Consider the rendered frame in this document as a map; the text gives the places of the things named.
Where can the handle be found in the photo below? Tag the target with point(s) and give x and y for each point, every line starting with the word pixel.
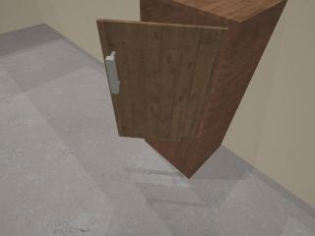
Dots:
pixel 112 73

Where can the cupboard door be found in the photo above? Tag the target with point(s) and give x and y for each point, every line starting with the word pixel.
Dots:
pixel 166 73

